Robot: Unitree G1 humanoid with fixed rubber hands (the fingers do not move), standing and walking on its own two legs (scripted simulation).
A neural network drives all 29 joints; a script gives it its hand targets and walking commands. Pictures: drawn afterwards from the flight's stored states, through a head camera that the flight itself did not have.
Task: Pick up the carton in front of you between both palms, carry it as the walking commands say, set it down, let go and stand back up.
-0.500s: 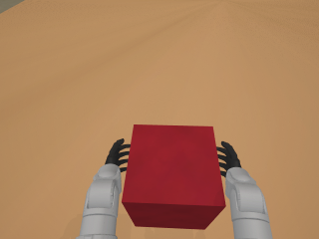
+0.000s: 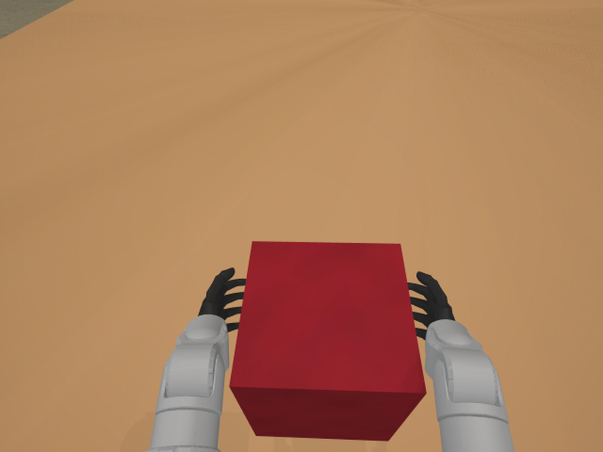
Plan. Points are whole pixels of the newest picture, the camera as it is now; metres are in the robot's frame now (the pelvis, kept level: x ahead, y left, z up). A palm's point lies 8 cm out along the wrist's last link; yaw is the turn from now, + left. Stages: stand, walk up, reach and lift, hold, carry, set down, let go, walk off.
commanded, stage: carry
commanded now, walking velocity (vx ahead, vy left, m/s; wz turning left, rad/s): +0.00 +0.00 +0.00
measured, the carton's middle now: (323, 346) +0.29 +0.00 -0.04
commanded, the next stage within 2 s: hold in 1.28 s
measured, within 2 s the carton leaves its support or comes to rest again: neither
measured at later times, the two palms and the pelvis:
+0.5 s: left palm (208, 347) +0.24 +0.15 +0.04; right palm (448, 352) +0.24 -0.15 +0.04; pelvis -0.04 +0.00 +0.00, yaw +0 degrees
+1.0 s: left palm (213, 356) +0.23 +0.14 +0.04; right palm (456, 362) +0.23 -0.16 +0.04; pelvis -0.05 -0.01 +0.00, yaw +0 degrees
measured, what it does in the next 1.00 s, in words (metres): shifts its weight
